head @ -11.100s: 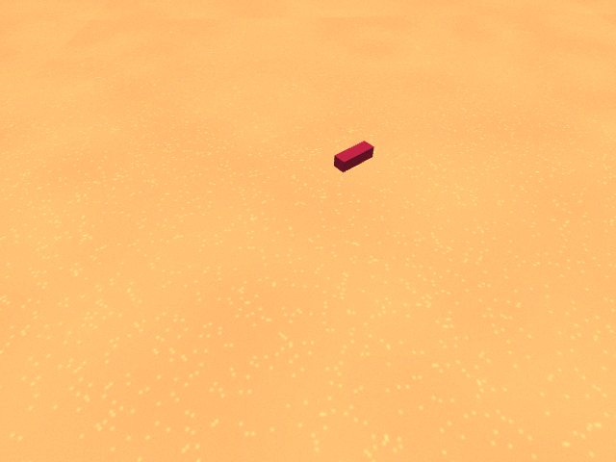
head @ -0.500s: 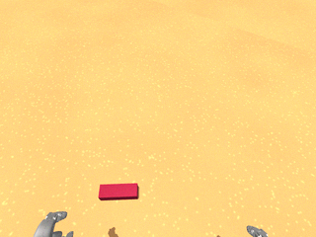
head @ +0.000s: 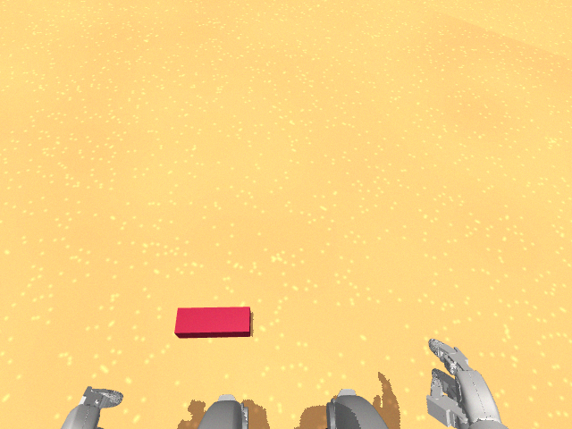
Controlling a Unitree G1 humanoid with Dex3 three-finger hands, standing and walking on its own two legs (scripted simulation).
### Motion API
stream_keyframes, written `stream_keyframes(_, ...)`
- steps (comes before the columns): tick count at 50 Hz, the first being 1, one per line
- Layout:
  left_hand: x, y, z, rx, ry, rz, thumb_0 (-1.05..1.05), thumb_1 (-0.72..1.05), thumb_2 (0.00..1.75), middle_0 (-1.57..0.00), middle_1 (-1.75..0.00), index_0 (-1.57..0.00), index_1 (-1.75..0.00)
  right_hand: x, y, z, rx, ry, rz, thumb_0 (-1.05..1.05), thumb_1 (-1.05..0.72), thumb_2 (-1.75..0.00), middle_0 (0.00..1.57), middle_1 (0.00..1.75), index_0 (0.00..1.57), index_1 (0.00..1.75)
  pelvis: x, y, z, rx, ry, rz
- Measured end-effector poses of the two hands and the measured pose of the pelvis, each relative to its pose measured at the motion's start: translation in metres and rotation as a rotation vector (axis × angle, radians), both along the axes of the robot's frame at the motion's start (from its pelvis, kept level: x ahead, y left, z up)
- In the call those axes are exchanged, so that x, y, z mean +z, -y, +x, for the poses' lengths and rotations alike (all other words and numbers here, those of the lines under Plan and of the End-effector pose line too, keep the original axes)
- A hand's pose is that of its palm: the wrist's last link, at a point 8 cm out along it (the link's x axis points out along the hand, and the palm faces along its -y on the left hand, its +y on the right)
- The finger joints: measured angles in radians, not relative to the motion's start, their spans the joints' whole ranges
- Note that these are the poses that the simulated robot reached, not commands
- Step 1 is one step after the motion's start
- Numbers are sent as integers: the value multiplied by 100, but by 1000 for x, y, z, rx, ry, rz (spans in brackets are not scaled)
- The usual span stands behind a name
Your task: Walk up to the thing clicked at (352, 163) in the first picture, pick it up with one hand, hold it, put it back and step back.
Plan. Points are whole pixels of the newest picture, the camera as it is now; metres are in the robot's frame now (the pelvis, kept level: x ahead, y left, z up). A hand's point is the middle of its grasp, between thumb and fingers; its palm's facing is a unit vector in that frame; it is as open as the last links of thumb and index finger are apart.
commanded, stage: rise first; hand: left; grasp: from above
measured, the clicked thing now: (214, 322) +0.44 +0.20 -0.65
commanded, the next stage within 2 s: none
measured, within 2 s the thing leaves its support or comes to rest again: neither
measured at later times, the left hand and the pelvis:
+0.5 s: hand (156, 375) +0.25 +0.26 -0.34, palm faces -0.46 -0.39 -0.80, open 14.0 cm; pelvis -0.06 -0.01 -0.19, yaw +0 degrees
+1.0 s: hand (177, 343) +0.34 +0.26 -0.46, palm faces -0.47 -0.07 -0.88, open 14.0 cm; pelvis -0.09 +0.00 -0.30, yaw -3 degrees
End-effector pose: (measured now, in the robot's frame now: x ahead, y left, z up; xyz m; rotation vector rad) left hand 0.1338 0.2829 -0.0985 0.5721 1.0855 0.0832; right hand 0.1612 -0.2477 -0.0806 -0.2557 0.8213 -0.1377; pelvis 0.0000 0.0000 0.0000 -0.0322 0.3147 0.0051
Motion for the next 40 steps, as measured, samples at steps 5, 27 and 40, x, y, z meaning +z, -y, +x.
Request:
stream_keyframes(5, -27, -5, 7, -85, -10, 56, 0, -54, 98, -8, -107, -8, -107, -19, -4, 8, 42, 41, -7, 1, -92, -90, 20, 30, 20, 30, -24, 0, -8, 6, -57, -4)
stream_keyframes(27, -200, 7, 139, -620, 192, 412, 0, -53, 101, -8, -107, -9, -107, -247, 27, -84, 6, -242, -11, 1, -90, -90, 20, 30, 20, 30, -206, 7, -70, -4, -284, -4)
stream_keyframes(40, -268, 21, 189, -843, 255, 503, 0, -49, 102, -7, -106, -8, -105, -302, 35, -181, -90, -485, -49, 1, -88, -89, 20, 30, 20, 30, -270, 3, -88, -15, -287, -33)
